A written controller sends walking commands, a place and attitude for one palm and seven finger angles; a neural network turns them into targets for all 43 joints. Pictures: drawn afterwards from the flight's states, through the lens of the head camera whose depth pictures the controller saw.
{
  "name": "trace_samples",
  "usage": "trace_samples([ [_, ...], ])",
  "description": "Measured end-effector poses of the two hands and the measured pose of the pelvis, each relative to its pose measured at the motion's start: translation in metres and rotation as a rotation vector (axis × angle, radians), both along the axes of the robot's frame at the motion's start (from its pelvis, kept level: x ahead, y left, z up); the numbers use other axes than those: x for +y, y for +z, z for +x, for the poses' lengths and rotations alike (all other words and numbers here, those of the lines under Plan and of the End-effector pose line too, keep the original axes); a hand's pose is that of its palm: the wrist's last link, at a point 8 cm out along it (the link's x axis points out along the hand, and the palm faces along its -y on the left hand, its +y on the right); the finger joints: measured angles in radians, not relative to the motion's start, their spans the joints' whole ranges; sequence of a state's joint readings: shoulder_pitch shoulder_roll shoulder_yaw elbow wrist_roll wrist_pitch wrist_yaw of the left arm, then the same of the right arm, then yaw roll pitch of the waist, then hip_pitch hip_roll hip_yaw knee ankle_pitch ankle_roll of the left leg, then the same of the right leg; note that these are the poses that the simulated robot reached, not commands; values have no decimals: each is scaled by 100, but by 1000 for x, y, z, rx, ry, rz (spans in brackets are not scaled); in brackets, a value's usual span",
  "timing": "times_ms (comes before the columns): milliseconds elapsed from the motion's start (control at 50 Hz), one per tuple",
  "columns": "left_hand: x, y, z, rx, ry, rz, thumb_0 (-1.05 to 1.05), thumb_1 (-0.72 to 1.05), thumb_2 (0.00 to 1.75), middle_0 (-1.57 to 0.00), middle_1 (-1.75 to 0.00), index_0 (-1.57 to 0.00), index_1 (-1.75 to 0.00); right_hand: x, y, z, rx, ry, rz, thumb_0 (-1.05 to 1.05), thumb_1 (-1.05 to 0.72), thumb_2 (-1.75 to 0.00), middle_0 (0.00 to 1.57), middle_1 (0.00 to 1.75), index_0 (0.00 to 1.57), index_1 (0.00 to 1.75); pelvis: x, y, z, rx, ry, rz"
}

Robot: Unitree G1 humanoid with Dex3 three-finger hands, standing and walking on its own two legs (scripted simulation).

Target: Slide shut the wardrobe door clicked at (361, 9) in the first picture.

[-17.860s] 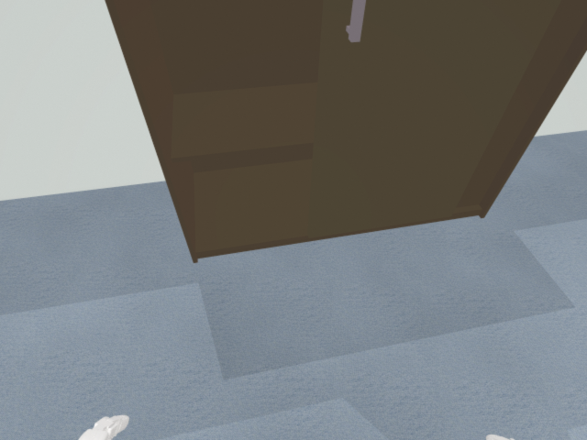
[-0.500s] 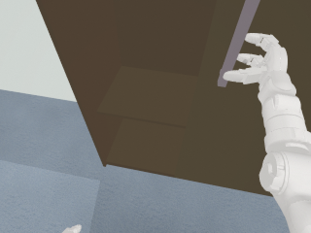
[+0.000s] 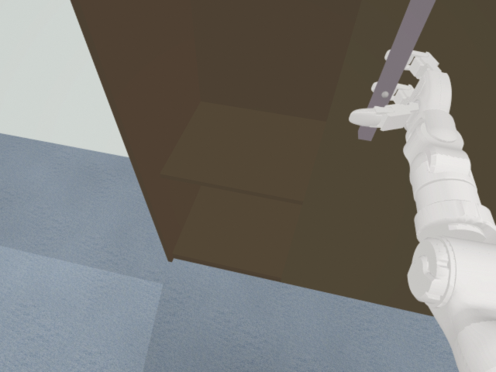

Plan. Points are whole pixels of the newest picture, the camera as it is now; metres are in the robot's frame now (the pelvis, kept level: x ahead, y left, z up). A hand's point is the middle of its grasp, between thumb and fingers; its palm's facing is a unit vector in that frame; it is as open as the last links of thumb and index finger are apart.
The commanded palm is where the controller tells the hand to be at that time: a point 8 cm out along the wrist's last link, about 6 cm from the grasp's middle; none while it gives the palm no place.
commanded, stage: slide the fingers in behind the handle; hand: right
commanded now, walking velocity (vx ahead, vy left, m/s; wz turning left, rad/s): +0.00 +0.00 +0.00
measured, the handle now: (394, 55) +0.55 -0.13 +0.26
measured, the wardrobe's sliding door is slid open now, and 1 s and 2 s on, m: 0.48 0.48 0.48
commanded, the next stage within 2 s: grip the handle and tug to test in 0.70 s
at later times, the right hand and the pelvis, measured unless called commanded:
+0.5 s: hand (380, 93) +0.49 -0.11 +0.23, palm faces +0.07 +1.00 +0.02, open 14.0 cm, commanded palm +0.47 -0.16 +0.22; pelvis +0.00 +0.00 +0.00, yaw -1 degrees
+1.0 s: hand (380, 92) +0.49 -0.11 +0.23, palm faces +0.06 +1.00 +0.04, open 13.0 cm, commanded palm +0.47 -0.16 +0.22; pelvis +0.01 +0.00 +0.00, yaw +0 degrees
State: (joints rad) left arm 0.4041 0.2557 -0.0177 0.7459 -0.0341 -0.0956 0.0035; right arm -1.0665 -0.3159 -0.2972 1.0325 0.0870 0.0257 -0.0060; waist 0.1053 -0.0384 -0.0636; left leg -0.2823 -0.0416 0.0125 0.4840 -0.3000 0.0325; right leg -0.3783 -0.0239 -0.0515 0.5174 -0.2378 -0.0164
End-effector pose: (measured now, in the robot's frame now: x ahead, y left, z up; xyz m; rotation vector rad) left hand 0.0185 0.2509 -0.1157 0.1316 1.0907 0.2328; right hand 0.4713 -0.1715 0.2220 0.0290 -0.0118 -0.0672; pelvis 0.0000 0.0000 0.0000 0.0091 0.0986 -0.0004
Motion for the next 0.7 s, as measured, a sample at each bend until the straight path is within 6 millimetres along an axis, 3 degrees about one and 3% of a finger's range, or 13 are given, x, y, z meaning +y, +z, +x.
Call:
trace_samples([
  [260,6,3,19,-40,-22,17,1,90,90,-20,-30,-20,-30,11,2,-5,-9,19,16,-2,50,-30,30,120,30,120,1,1,1,-5,-8,1],
  [400,5,5,29,-71,-30,18,1,90,90,-20,-30,-20,-30,6,-1,-2,2,-16,-10,-2,50,-30,30,120,30,120,1,0,-1,0,-8,0],
  [700,0,2,15,-19,-20,13,1,90,90,-20,-30,-20,-30,9,-4,7,6,1,16,-2,50,-30,31,121,32,120,-2,0,2,11,-5,-1],
])
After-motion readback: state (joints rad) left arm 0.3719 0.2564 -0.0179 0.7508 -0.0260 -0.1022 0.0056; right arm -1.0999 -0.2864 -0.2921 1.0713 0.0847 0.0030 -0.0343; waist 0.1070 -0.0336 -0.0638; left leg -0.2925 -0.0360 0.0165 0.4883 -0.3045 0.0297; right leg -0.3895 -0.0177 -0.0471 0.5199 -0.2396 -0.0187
